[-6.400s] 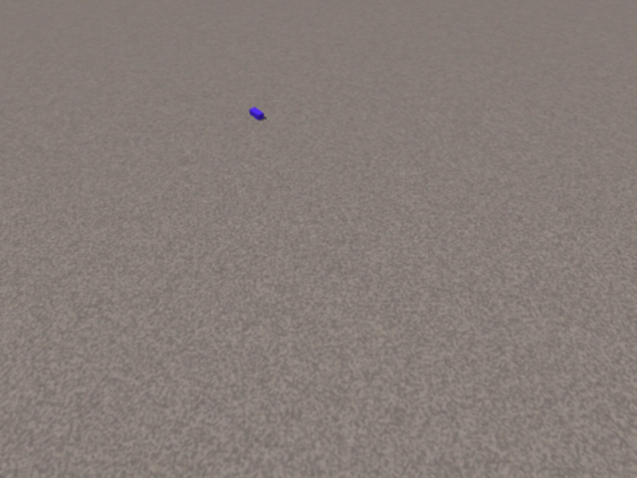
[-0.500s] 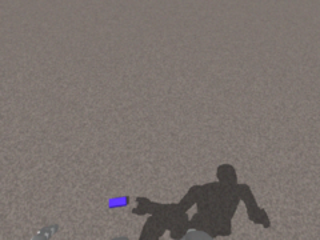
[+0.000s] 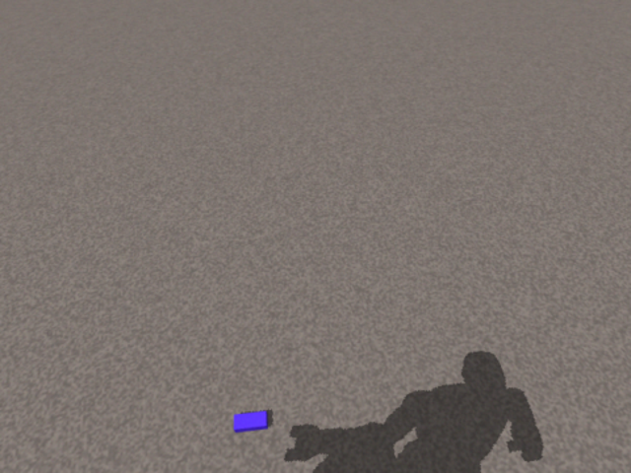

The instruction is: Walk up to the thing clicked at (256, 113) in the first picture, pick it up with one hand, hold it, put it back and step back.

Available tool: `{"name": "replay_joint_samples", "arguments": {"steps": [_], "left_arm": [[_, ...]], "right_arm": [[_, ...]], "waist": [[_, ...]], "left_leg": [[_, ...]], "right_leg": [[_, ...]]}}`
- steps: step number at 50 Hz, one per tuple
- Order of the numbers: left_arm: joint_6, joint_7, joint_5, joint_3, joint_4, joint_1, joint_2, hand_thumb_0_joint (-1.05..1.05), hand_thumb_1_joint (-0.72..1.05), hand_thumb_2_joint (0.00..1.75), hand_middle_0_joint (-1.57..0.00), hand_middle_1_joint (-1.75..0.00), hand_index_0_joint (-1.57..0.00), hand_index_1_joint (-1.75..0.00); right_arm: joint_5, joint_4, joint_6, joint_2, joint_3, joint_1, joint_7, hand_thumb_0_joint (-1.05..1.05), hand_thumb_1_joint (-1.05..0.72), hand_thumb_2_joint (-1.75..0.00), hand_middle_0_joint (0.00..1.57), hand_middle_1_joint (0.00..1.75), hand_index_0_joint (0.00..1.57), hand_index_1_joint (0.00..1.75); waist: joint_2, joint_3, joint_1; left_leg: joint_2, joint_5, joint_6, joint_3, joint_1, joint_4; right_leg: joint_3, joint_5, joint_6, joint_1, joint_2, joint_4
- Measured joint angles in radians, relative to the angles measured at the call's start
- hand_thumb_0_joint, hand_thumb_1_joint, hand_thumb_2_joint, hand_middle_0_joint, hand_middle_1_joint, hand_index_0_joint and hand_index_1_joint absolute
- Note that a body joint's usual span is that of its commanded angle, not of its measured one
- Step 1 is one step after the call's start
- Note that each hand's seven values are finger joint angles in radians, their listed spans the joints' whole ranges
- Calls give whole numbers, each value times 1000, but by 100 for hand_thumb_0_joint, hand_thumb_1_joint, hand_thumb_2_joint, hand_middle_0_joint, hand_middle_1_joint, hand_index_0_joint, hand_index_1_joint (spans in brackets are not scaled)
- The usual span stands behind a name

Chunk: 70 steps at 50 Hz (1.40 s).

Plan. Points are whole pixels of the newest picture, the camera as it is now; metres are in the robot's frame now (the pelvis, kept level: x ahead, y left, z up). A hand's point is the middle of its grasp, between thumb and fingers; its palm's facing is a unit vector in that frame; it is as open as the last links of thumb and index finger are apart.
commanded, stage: walk up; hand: left
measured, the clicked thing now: (251, 421) +0.40 +0.22 -0.75
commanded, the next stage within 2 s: stand in 0.78 s
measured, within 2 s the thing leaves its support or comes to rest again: neither
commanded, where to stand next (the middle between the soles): +0.06 -0.02 m, yaw +3 degrees
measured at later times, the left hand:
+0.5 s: hand out of the picture +0.10 +0.26 -0.14, palm faces +0.00 -0.95 -0.31, open 7.4 cm
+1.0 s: hand out of the picture +0.09 +0.26 -0.14, palm faces -0.02 -0.94 -0.33, open 7.4 cm
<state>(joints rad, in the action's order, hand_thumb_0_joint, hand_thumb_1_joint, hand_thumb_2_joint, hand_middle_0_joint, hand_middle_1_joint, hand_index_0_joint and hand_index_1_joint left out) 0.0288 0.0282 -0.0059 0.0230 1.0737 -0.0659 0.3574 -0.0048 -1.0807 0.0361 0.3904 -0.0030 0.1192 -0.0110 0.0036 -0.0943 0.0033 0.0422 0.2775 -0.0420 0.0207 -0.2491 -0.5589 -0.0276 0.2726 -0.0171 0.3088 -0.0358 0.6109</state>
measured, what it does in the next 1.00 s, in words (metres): stands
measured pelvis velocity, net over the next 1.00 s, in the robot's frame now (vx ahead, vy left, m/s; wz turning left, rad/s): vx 0.01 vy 0.00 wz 0.00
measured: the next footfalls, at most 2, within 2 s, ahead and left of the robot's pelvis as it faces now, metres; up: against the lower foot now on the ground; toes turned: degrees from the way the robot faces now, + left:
none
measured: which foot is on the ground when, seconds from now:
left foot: down 0.00-1.00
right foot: down 0.00-1.00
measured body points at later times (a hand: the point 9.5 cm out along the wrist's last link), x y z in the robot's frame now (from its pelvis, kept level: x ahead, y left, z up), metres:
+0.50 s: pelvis +0.00 +0.01 +0.01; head +0.02 +0.01 +0.46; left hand +0.10 +0.31 -0.12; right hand +0.10 -0.30 -0.11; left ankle +0.01 +0.15 -0.73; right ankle +0.04 -0.13 -0.73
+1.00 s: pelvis +0.01 +0.00 +0.02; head +0.03 +0.00 +0.47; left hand +0.09 +0.30 -0.12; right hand +0.10 -0.29 -0.12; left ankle +0.01 +0.15 -0.73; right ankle +0.04 -0.13 -0.73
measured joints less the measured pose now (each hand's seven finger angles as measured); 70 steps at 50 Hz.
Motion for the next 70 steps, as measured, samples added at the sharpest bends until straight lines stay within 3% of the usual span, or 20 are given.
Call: {"name": "replay_joint_samples", "arguments": {"steps": [21, 39, 70], "left_arm": [[0, 8, 2, 3, 58, 27, -8, 1, 91, 90, -21, -30, -20, -30], [-1, 5, -5, 8, 71, -12, -12, 1, 91, 90, -20, -30, -20, -30], [-39, -16, -4, -21, 55, -13, -3, 1, 91, 90, -21, -30, -20, -30]], "right_arm": [[-5, -48, -2, -30, 4, -52, 7, 1, -90, -90, 21, 30, 21, 30], [-4, -54, -14, -35, -3, -40, 10, 1, -90, -90, 21, 30, 21, 30], [-8, -70, -33, -38, -4, -41, 26, 1, -90, -90, 21, 30, 21, 30]], "waist": [[15, 33, 4], [-2, 28, 6], [-10, 41, -9]], "left_leg": [[3, -74, 6, 3, 85, 155], [6, -85, 2, 0, 102, 184], [10, -90, -4, -7, 149, 232]], "right_leg": [[5, -94, -13, -102, 3, -191], [9, -103, -10, -120, 6, -218], [19, -102, -7, -167, 9, -260]]}}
